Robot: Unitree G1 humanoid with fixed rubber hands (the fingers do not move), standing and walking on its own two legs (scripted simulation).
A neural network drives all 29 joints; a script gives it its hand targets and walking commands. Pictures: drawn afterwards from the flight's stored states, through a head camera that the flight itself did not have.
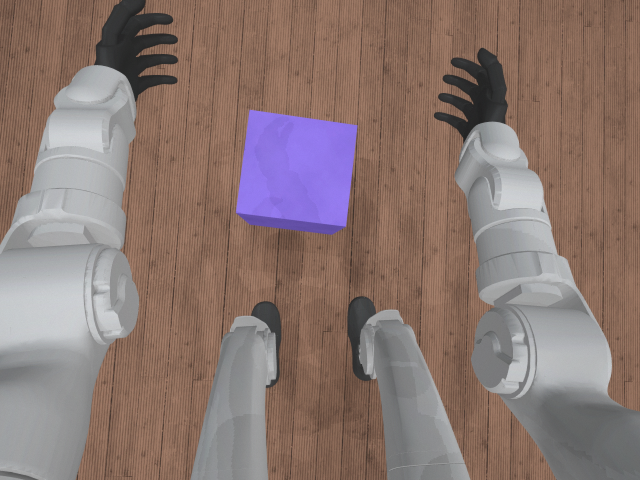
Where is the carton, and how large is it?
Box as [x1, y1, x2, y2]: [236, 110, 357, 234]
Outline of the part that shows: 249,110 236,212 248,223 256,225 330,234 344,227 346,222 357,125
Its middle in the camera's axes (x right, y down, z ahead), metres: -0.05 -0.12 +0.86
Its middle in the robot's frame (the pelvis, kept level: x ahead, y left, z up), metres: +0.52 +0.01 -0.52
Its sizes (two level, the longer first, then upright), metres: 0.210 0.200 0.250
